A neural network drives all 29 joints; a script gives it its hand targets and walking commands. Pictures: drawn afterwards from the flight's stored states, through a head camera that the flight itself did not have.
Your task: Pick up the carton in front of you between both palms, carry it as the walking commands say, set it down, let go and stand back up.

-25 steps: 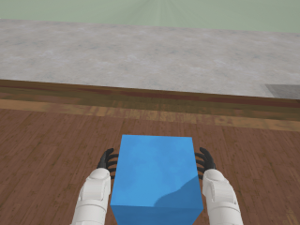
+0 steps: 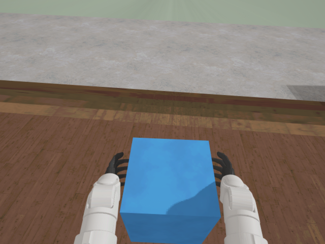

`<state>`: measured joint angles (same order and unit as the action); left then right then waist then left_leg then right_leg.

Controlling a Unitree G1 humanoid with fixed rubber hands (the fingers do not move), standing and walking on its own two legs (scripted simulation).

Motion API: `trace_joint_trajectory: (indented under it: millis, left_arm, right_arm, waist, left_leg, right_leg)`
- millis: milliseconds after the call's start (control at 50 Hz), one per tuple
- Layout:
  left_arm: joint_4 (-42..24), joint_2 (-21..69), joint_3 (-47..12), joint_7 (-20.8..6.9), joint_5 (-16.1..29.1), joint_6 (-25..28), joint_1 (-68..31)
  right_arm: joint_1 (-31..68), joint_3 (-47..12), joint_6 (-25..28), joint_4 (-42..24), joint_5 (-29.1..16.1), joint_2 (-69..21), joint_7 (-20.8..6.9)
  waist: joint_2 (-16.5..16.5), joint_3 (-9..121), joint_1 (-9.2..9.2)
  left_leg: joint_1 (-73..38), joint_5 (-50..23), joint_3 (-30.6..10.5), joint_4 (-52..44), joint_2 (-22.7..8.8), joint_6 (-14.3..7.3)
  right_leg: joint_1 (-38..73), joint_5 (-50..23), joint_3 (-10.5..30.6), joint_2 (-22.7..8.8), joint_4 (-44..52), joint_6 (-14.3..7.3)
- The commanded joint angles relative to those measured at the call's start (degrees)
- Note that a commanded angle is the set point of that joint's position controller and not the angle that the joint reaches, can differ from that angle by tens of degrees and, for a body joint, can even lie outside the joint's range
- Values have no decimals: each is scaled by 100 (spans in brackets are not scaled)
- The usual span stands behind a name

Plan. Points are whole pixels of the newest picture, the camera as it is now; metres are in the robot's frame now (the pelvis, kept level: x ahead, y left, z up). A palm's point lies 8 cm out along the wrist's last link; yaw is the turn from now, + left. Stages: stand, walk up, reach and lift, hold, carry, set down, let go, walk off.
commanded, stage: reach and lift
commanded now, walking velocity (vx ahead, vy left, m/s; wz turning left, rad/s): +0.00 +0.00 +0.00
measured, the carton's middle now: (168, 193) +0.30 +0.00 -0.05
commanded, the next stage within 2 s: hold in 0.44 s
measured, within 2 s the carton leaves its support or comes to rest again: neither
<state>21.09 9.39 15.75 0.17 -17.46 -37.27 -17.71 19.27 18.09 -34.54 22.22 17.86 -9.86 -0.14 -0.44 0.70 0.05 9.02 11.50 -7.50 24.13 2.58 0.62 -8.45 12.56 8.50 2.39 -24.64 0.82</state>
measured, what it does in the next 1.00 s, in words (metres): stands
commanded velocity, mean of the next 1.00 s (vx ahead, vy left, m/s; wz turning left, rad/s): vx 0.00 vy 0.00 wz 0.00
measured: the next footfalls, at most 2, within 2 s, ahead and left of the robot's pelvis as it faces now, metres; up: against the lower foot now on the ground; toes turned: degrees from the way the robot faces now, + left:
left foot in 1.58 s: +0.18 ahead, +0.09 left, +0.00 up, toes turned +8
right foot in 1.92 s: +0.43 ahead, -0.15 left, +0.00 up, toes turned -12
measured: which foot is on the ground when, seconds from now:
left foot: down 0.00-1.00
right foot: down 0.00-1.00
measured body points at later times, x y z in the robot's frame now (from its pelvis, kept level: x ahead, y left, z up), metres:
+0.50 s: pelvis +0.01 +0.00 +0.00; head -0.03 +0.00 +0.45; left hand +0.31 +0.15 +0.03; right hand +0.32 -0.15 +0.04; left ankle +0.02 +0.13 -0.74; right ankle +0.01 -0.13 -0.74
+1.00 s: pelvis +0.00 +0.00 +0.00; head -0.05 +0.00 +0.45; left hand +0.30 +0.15 +0.05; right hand +0.31 -0.15 +0.05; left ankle +0.02 +0.13 -0.74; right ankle +0.01 -0.13 -0.74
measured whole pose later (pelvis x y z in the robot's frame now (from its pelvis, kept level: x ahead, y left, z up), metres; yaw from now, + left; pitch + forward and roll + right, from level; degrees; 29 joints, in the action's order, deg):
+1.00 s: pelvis +0.00 +0.00 +0.00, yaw +0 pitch -7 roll +0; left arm 15.9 9.3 14.1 -0.1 -17.3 -44.2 -17.5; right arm 19.0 16.3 -41.7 17.0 18.0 -9.8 -0.5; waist -0.3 0.0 0.1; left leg 3.5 10.3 -7.1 20.9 2.2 0.5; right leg -2.9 11.3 7.9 2.0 -21.2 0.7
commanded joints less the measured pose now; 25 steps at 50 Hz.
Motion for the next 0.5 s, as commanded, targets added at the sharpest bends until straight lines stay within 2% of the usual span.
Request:
trace_joint_trajectory:
  millis: [0,200,400,480]
  left_arm:
    - [-259,5389,-3125,-1403,1470,240,-3049]
    - [-649,5317,-3271,-1381,1590,85,-2628]
    - [-854,5221,-3312,-1395,1636,-44,-2587]
    - [-1227,5272,-3645,-1397,1841,-134,-2668]
  right_arm:
    - [2412,-3113,-57,286,-1343,-5446,-1491]
    - [2002,-3281,-213,-127,-1457,-5386,-1463]
    - [1937,-3358,-357,-332,-1525,-5385,-1437]
    - [1998,-3682,-459,-721,-1714,-5472,-1412]
  waist:
    - [72,1448,-4]
    - [48,1442,-1]
    - [16,1322,-5]
    - [-3,1548,28]
  left_leg:
    - [-699,-819,380,-388,246,35]
    - [-896,-1354,341,-474,276,52]
    - [-904,-1302,342,-536,300,31]
    - [-1056,-1504,323,-553,305,41]
  right_leg:
    - [204,-852,-482,297,442,-2]
    - [467,-1389,-440,316,541,32]
    - [564,-1446,-414,298,613,59]
    - [756,-1726,-397,296,641,87]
